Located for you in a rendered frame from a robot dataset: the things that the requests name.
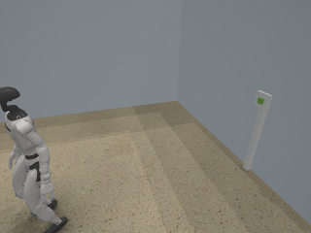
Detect panel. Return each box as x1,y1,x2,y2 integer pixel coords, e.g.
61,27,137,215
243,90,272,171

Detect robot left upper arm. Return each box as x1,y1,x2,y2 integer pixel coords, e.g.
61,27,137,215
15,119,49,155

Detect button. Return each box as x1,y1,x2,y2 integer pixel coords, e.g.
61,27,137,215
257,97,264,105

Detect left robot foot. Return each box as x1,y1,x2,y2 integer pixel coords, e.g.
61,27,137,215
44,216,68,233

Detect robot left forearm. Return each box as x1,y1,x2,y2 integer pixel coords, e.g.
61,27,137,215
38,147,51,183

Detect robot torso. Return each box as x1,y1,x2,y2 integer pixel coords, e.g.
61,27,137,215
5,112,40,170

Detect robot left hand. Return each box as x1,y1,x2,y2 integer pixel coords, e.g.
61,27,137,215
40,181,55,204

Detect robot right forearm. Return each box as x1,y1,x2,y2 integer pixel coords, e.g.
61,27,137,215
13,143,21,153

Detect robot right hand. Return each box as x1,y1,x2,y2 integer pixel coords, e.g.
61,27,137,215
8,152,22,170

